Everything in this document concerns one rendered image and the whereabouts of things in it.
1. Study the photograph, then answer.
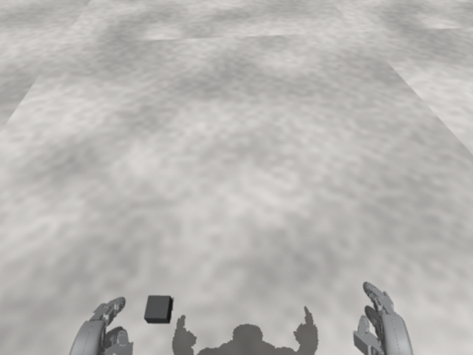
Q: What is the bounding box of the right robot hand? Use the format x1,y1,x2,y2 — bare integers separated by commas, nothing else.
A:
353,282,413,355

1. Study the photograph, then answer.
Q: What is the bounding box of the small box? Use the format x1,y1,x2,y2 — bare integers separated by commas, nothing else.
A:
144,295,173,324

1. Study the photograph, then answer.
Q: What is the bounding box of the left robot hand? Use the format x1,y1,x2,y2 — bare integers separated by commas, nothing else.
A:
69,297,133,355

